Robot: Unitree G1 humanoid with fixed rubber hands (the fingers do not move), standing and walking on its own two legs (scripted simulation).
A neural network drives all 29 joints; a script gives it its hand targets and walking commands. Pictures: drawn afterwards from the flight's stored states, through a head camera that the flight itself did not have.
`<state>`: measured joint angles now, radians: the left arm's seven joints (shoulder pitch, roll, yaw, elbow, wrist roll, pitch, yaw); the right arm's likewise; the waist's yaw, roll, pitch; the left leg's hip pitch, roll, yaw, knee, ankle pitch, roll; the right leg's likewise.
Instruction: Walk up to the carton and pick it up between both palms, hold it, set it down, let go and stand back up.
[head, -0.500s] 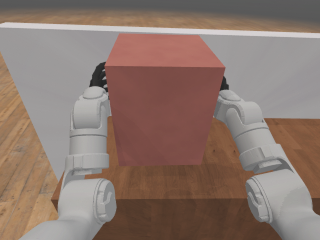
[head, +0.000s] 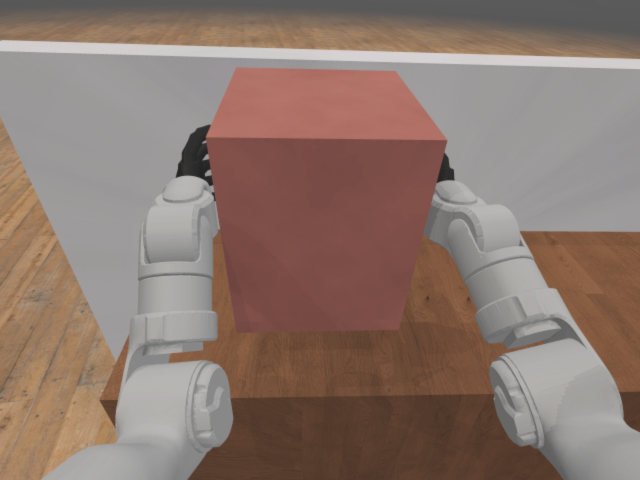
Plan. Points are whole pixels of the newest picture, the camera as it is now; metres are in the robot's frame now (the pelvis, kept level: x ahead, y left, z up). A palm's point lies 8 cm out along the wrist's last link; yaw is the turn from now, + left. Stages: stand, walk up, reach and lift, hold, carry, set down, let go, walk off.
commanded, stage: set down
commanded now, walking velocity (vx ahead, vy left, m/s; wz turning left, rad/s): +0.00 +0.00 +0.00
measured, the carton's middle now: (317, 199) +0.38 +0.01 +0.23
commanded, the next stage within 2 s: none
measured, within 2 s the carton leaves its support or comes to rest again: neither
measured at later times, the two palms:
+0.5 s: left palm (209, 212) +0.40 +0.15 +0.20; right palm (425, 239) +0.38 -0.14 +0.17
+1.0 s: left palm (206, 226) +0.41 +0.16 +0.17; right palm (415, 252) +0.38 -0.13 +0.14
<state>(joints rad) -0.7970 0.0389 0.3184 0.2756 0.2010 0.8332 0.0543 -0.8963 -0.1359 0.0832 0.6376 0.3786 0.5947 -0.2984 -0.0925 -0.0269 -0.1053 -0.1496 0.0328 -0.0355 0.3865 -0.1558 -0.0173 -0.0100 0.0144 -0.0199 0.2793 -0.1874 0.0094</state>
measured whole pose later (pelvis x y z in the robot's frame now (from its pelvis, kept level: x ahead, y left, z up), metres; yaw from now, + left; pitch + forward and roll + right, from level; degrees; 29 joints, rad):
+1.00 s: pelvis +0.00 +0.01 +0.00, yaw +1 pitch -5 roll -2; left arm -0.79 0.03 0.29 0.61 0.23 0.36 0.02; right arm -0.71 0.03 -0.18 0.80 0.07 0.13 -0.21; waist -0.07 -0.08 0.00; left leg -0.16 0.01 -0.04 0.42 -0.17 0.00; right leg 0.00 0.00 -0.03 0.27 -0.19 0.03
